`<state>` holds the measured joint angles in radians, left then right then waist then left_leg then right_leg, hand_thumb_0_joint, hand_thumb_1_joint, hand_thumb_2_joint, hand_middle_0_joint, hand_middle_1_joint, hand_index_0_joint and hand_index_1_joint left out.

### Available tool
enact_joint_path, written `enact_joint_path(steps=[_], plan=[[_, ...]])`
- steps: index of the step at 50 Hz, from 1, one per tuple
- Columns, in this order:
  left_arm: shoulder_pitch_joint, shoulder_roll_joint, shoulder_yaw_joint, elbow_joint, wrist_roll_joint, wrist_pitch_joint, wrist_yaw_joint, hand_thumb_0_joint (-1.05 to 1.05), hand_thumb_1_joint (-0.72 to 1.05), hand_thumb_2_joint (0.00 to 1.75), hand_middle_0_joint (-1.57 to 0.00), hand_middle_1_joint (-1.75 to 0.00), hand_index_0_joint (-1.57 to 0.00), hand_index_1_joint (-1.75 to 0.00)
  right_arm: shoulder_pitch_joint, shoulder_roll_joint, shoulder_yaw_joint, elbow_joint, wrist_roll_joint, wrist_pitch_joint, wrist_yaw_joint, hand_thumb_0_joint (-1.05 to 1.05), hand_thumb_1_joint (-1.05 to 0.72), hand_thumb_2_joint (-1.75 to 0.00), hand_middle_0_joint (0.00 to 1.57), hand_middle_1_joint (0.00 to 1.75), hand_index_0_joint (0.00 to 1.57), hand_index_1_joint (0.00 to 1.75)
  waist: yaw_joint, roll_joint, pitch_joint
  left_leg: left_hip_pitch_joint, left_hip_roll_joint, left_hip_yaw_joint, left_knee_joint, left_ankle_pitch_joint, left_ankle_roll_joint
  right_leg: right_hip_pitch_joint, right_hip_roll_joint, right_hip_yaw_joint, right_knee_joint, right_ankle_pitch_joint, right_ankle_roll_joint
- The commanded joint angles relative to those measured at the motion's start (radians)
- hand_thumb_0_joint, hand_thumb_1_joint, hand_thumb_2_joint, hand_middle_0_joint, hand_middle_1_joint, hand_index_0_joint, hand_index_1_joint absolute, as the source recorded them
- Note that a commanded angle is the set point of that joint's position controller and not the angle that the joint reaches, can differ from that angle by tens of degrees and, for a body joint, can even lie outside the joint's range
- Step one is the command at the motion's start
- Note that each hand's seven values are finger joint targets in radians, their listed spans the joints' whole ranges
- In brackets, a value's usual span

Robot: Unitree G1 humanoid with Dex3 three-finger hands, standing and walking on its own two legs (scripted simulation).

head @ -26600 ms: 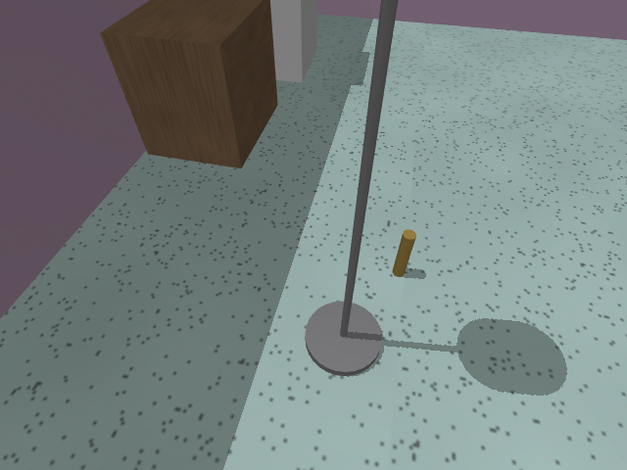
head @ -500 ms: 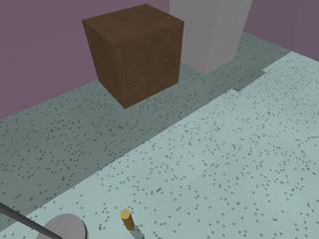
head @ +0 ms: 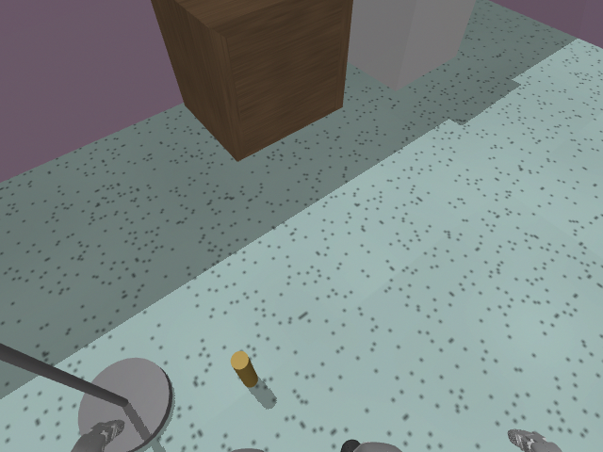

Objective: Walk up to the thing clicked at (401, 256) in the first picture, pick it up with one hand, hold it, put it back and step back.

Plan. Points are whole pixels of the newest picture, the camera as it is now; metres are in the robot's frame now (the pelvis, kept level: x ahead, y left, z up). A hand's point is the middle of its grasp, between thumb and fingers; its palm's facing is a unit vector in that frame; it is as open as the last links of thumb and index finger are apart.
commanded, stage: walk up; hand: left
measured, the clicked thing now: (245, 370) +0.37 +0.19 -0.66
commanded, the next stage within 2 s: none
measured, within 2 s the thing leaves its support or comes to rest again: neither
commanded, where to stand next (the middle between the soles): +0.07 -0.01 m, yaw +0 degrees
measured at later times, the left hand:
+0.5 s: hand out of the picture +0.00 +0.30 -0.17, palm faces -0.10 -0.92 -0.38, open 7.4 cm
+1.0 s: hand out of the picture -0.16 +0.30 -0.16, palm faces -0.04 -0.94 -0.35, open 7.4 cm
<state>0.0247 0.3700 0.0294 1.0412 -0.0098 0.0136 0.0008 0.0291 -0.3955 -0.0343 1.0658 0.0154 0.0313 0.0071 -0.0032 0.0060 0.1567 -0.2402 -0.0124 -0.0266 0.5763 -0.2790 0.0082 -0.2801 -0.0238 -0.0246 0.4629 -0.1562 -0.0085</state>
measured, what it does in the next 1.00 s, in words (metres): walks backwards: left foot, then right foot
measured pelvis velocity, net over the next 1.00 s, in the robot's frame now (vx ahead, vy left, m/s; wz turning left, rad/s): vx -0.28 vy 0.04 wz -0.04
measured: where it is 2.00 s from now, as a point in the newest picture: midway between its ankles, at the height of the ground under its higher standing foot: outside the picture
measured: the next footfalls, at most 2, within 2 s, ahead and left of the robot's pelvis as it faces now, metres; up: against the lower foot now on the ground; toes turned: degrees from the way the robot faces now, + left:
left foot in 0.18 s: -0.03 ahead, +0.14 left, +0.00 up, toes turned +0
right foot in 0.54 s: -0.13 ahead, -0.09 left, +0.00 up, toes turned -1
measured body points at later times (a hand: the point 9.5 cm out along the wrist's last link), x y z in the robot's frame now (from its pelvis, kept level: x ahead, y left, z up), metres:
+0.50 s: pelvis -0.12 +0.04 -0.01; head -0.04 +0.05 +0.43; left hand +0.01 +0.35 -0.14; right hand -0.06 -0.28 -0.13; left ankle -0.07 +0.14 -0.74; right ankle -0.16 -0.09 -0.71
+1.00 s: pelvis -0.28 +0.04 -0.01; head -0.23 +0.06 +0.44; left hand -0.15 +0.35 -0.14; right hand -0.20 -0.28 -0.11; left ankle -0.26 +0.15 -0.74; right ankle -0.27 -0.10 -0.67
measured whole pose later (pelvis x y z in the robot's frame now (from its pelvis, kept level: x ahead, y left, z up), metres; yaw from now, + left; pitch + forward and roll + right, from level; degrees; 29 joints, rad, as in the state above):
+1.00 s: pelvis -0.28 +0.04 -0.01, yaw -2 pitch -3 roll +0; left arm 0.14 0.40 0.08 0.81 0.02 0.08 -0.01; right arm 0.17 -0.36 -0.04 0.91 -0.04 0.00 -0.01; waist 0.01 -0.06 0.15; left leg -0.26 0.00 0.00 0.60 -0.29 0.02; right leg -0.48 0.10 0.15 1.12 -0.47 -0.01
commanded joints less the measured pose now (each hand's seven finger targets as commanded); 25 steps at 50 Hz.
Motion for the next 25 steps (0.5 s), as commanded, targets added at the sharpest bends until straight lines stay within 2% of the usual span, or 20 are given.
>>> enact_joint_path(steps=[1,2,4,5,7,8,9,10,11,12,13,14,17,19,21,23,24,25], plan=[[-0.074,0.296,0.073,-0.146,0.031,0.001,0.027,0.00,0.90,0.90,-0.20,-0.30,-0.20,-0.30,0.138,-0.171,-0.047,-0.082,-0.013,0.024,-0.007,0.00,-0.90,-0.90,0.20,0.30,0.20,0.30,-0.024,-0.189,-0.243,0.045,-0.005,-0.051,0.426,-0.288,0.037,-0.051,-0.354,0.264,-0.058,0.442,-0.255],[-0.089,0.281,0.069,-0.155,0.039,0.006,0.029,0.00,0.90,0.90,-0.20,-0.30,-0.20,-0.30,0.139,-0.171,-0.053,-0.089,-0.010,0.024,-0.002,0.00,-0.90,-0.90,0.20,0.30,0.20,0.30,-0.031,-0.183,-0.238,0.036,-0.001,-0.063,0.418,-0.284,0.047,-0.069,-0.317,0.229,-0.027,0.404,-0.245],[-0.082,0.276,0.069,-0.177,0.049,0.013,0.031,0.00,0.90,0.90,-0.20,-0.30,-0.20,-0.30,0.163,-0.180,-0.058,-0.102,-0.008,0.022,0.000,0.00,-0.90,-0.90,0.20,0.30,0.20,0.30,-0.019,-0.194,-0.244,-0.012,-0.007,-0.012,0.329,-0.239,0.027,-0.011,-0.282,0.214,0.004,0.369,-0.216],[-0.082,0.283,0.070,-0.189,0.049,0.017,0.033,0.00,0.90,0.90,-0.20,-0.30,-0.20,-0.30,0.185,-0.181,-0.062,-0.102,-0.016,0.020,-0.001,0.00,-0.90,-0.90,0.20,0.30,0.20,0.30,-0.027,-0.199,-0.253,-0.017,0.004,-0.011,0.214,-0.205,0.022,0.025,-0.274,0.220,0.033,0.354,-0.195],[-0.093,0.275,0.065,-0.208,0.032,0.035,0.029,0.00,0.90,0.90,-0.20,-0.30,-0.20,-0.30,0.234,-0.175,-0.073,-0.085,-0.035,0.006,-0.006,0.00,-0.90,-0.90,0.20,0.30,0.20,0.30,-0.056,-0.140,-0.236,0.046,-0.004,0.037,-0.084,0.003,0.008,0.002,-0.207,0.178,0.147,0.228,-0.130],[-0.061,0.225,0.058,-0.213,0.018,0.044,0.027,0.00,0.90,0.90,-0.20,-0.30,-0.20,-0.30,0.201,-0.219,-0.082,-0.093,-0.057,-0.001,-0.011,0.00,-0.90,-0.90,0.20,0.30,0.20,0.30,-0.036,0.036,-0.200,0.048,0.099,-0.131,-0.214,0.173,0.023,-0.075,-0.088,0.135,0.274,0.047,-0.077],[-0.027,0.169,0.053,-0.223,0.011,0.047,0.030,0.00,0.90,0.90,-0.20,-0.30,-0.20,-0.30,0.131,-0.311,-0.099,-0.125,-0.073,-0.006,-0.011,0.00,-0.90,-0.90,0.20,0.30,0.20,0.30,0.000,0.246,-0.168,0.086,0.295,-0.394,-0.259,0.406,0.108,-0.242,0.107,0.074,0.450,-0.404,-0.022],[-0.050,0.208,0.068,-0.227,0.027,0.049,0.043,0.00,0.90,0.90,-0.20,-0.30,-0.20,-0.30,0.108,-0.389,-0.115,-0.163,-0.057,-0.010,-0.010,0.00,-0.90,-0.90,0.20,0.30,0.20,0.30,-0.047,0.241,-0.184,-0.058,0.416,-0.491,-0.267,0.472,0.255,-0.169,0.133,0.206,0.617,-0.526,-0.005],[-0.080,0.231,0.077,-0.211,0.033,0.051,0.047,0.00,0.90,0.90,-0.20,-0.30,-0.20,-0.30,0.079,-0.361,-0.112,-0.174,-0.056,-0.015,-0.015,0.00,-0.90,-0.90,0.20,0.30,0.20,0.30,-0.050,0.166,-0.166,-0.100,0.412,-0.469,-0.262,0.491,0.278,-0.156,0.132,0.247,0.742,-0.504,-0.008],[-0.039,0.229,0.078,-0.200,0.025,0.051,0.049,0.00,0.90,0.90,-0.20,-0.30,-0.20,-0.30,0.025,-0.312,-0.094,-0.183,-0.057,-0.020,-0.026,0.00,-0.90,-0.90,0.20,0.30,0.20,0.30,-0.009,0.080,-0.154,-0.068,0.336,-0.332,-0.200,0.525,0.235,-0.198,0.139,0.264,0.809,-0.439,-0.008],[0.025,0.223,0.075,-0.180,0.012,0.052,0.046,0.00,0.90,0.90,-0.20,-0.30,-0.20,-0.30,-0.020,-0.277,-0.086,-0.195,-0.059,-0.023,-0.034,0.00,-0.90,-0.90,0.20,0.30,0.20,0.30,0.032,0.083,-0.158,-0.008,0.277,-0.253,-0.162,0.515,0.199,-0.236,0.139,0.257,0.834,-0.372,-0.006],[0.068,0.228,0.078,-0.190,0.013,0.050,0.043,0.00,0.90,0.90,-0.20,-0.30,-0.20,-0.30,0.001,-0.261,-0.084,-0.204,-0.058,-0.028,-0.042,0.00,-0.90,-0.90,0.20,0.30,0.20,0.30,0.042,0.097,-0.175,0.080,0.260,-0.225,-0.114,0.551,0.196,-0.270,0.124,0.237,0.808,-0.340,0.001],[0.041,0.208,0.085,-0.234,0.029,0.033,0.033,0.00,0.90,0.90,-0.20,-0.30,-0.20,-0.30,0.124,-0.220,-0.084,-0.191,-0.046,-0.029,-0.049,0.00,-0.90,-0.90,0.20,0.30,0.20,0.30,-0.015,0.092,-0.226,0.292,0.261,-0.232,-0.046,0.686,0.213,-0.288,0.100,0.192,0.661,-0.373,0.041],[0.020,0.203,0.088,-0.258,0.031,0.031,0.030,0.00,0.90,0.90,-0.20,-0.30,-0.20,-0.30,0.164,-0.236,-0.087,-0.194,-0.042,-0.026,-0.051,0.00,-0.90,-0.90,0.20,0.30,0.20,0.30,-0.043,0.113,-0.207,0.295,0.271,-0.233,-0.046,0.699,0.220,-0.256,0.097,0.166,0.569,-0.383,0.048],[0.046,0.193,0.086,-0.268,0.030,0.029,0.028,0.00,0.90,0.90,-0.20,-0.30,-0.20,-0.30,0.164,-0.251,-0.090,-0.206,-0.040,-0.023,-0.053,0.00,-0.90,-0.90,0.20,0.30,0.20,0.30,-0.042,0.141,-0.218,0.302,0.283,-0.231,-0.040,0.686,0.222,-0.216,0.072,0.132,0.439,-0.368,0.041],[0.085,0.185,0.088,-0.257,0.030,0.026,0.022,0.00,0.90,0.90,-0.20,-0.30,-0.20,-0.30,0.141,-0.260,-0.089,-0.220,-0.039,-0.017,-0.052,0.00,-0.90,-0.90,0.20,0.30,0.20,0.30,-0.027,0.159,-0.237,0.241,0.273,-0.208,-0.033,0.597,0.207,-0.109,0.050,0.084,0.277,-0.329,0.023],[0.110,0.182,0.089,-0.247,0.032,0.022,0.019,0.00,0.90,0.90,-0.20,-0.30,-0.20,-0.30,0.134,-0.259,-0.087,-0.226,-0.037,-0.014,-0.049,0.00,-0.90,-0.90,0.20,0.30,0.20,0.30,-0.021,0.164,-0.242,0.216,0.265,-0.205,-0.028,0.554,0.195,-0.064,0.051,0.068,0.197,-0.293,0.013],[0.141,0.177,0.091,-0.233,0.036,0.020,0.018,0.00,0.90,0.90,-0.20,-0.30,-0.20,-0.30,0.123,-0.260,-0.087,-0.231,-0.033,-0.011,-0.048,0.00,-0.90,-0.90,0.20,0.30,0.20,0.30,-0.006,0.147,-0.253,0.182,0.255,-0.192,-0.014,0.510,0.177,-0.003,0.058,0.046,0.102,-0.213,0.001]])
